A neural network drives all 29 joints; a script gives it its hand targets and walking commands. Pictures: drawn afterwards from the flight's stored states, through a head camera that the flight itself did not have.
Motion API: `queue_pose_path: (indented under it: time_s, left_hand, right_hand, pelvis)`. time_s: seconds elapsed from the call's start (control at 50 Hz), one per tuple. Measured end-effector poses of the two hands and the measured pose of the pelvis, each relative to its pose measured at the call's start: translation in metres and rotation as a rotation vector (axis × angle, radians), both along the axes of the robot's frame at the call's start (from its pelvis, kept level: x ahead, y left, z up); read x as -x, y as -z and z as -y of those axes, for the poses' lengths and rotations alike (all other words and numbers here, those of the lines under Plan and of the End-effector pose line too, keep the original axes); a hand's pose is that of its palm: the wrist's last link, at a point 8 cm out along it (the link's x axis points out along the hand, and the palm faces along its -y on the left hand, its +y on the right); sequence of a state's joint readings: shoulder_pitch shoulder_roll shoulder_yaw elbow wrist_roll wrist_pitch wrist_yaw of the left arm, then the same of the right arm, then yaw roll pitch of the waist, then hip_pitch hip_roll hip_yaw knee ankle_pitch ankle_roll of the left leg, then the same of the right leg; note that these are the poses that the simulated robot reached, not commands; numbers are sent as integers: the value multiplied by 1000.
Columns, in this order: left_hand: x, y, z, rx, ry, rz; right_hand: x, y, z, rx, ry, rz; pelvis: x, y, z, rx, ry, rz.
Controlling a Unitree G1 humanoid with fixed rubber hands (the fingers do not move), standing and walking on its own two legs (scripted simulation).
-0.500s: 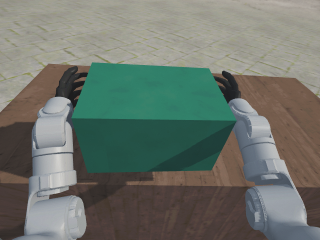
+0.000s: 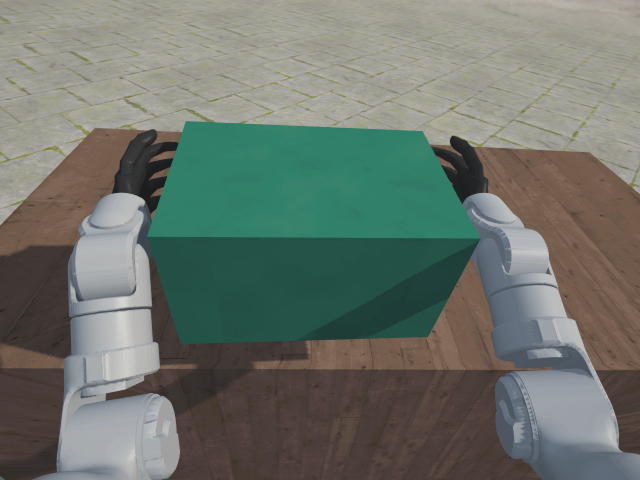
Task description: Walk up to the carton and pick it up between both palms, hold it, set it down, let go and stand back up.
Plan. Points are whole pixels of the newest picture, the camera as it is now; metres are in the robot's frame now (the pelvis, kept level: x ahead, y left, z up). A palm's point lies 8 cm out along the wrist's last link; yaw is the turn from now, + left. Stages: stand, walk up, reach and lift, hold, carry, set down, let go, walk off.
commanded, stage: hold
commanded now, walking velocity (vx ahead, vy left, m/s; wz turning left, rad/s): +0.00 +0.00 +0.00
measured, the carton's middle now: (309, 230) +0.35 +0.01 +0.18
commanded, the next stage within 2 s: none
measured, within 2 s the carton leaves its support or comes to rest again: neither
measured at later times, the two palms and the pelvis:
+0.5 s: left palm (132, 198) +0.35 +0.21 +0.22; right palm (464, 199) +0.37 -0.18 +0.22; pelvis +0.00 +0.00 +0.00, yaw +1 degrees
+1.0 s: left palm (135, 203) +0.35 +0.21 +0.22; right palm (464, 201) +0.37 -0.18 +0.22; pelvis +0.00 +0.00 +0.00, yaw +0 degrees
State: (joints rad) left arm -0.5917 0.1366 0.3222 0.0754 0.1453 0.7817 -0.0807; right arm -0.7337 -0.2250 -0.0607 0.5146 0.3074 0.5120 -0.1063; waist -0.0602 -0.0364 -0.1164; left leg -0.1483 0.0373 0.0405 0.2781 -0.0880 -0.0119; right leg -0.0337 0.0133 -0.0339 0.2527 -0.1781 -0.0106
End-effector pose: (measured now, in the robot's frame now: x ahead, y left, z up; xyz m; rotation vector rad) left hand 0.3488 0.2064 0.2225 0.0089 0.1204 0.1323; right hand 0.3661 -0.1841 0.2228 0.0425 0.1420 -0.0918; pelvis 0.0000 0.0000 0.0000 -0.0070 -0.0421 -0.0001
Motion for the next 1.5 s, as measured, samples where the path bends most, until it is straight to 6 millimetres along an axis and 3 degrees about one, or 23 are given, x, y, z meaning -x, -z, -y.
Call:
queue_pose_path:
  time_s: [0.1, 0.26, 0.4, 0.56, 0.7, 0.86, 1.0, 1.16, 1.32, 1.5]
  left_hand:
    - [-1, 6, 0, -2, 4, -21]
    - [0, -4, -1, 2, -1, 20]
    - [-2, 6, -2, -2, 8, -19]
    - [0, -3, -2, -4, 2, 22]
    - [-1, 7, -2, -2, 8, -20]
    - [1, -3, -1, -2, 0, 22]
    - [-1, 6, -1, -1, 6, -23]
    - [1, -3, -1, -3, 0, 22]
    - [-1, 6, -1, -3, 8, -19]
    - [0, -1, -1, 1, 3, 11]
  right_hand:
    - [-1, 5, 0, 15, -4, -20]
    - [-1, -5, -2, 3, 0, 20]
    - [-2, 3, -2, 17, 0, -19]
    - [0, -3, -2, -4, 3, 23]
    - [-1, 5, -2, 12, 2, -18]
    - [0, -3, -2, -3, 2, 24]
    - [-2, 4, -1, 15, 1, -19]
    - [-1, -4, -2, -1, 2, 25]
    - [-2, 4, -2, 16, 2, -15]
    - [-1, -3, -1, 1, 5, 15]
  pelvis:
    - [0, 0, 2, -1, -2, -2]
    - [-1, 0, 4, 0, -8, -2]
    - [-2, 0, 3, -1, -8, 7]
    - [-2, 0, 1, 0, -8, 3]
    - [-1, 0, 0, -1, -4, 6]
    - [-1, 0, 1, 1, -5, -3]
    - [-1, 0, 1, -1, -4, 4]
    - [-1, 0, 2, 0, -8, -2]
    - [-2, 0, 2, -1, -6, 6]
    - [-1, 0, 1, 0, -6, 5]
